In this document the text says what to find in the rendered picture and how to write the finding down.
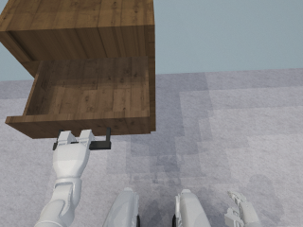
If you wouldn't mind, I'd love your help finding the robot right hand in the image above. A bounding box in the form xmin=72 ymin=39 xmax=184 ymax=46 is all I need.
xmin=224 ymin=190 xmax=260 ymax=227

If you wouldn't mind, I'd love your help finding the robot shin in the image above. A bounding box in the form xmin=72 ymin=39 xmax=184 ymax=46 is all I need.
xmin=123 ymin=187 xmax=137 ymax=227
xmin=176 ymin=189 xmax=197 ymax=227

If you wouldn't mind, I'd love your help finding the drawer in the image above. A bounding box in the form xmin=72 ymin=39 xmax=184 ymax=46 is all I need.
xmin=5 ymin=56 xmax=152 ymax=139

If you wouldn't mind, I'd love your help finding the robot left hand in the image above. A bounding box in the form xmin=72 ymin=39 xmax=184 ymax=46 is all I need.
xmin=52 ymin=130 xmax=96 ymax=179

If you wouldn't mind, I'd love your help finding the handle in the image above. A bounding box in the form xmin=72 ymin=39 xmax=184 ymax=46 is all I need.
xmin=53 ymin=127 xmax=112 ymax=150

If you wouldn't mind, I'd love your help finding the robot left forearm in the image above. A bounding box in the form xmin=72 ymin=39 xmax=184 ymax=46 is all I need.
xmin=34 ymin=177 xmax=82 ymax=227

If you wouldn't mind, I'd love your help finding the right robot shin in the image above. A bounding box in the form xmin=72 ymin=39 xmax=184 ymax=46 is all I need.
xmin=176 ymin=189 xmax=197 ymax=227

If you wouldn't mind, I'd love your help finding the cabinet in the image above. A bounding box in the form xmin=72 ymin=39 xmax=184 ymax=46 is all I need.
xmin=0 ymin=0 xmax=156 ymax=131

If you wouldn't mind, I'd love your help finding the left robot shin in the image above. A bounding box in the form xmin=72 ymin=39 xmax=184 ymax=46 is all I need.
xmin=123 ymin=187 xmax=137 ymax=227

